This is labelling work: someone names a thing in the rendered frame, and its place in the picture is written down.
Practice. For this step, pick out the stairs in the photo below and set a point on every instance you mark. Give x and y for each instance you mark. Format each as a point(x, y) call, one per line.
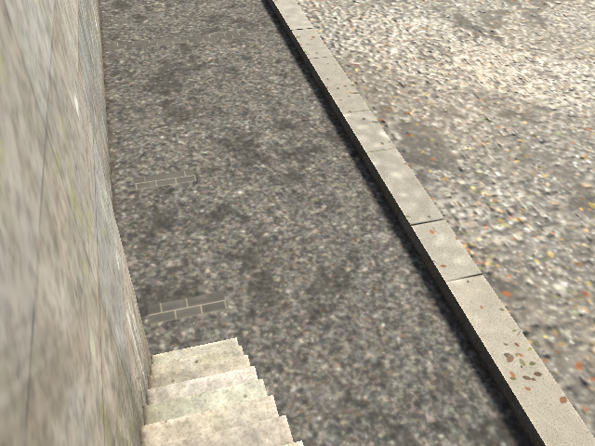
point(209, 395)

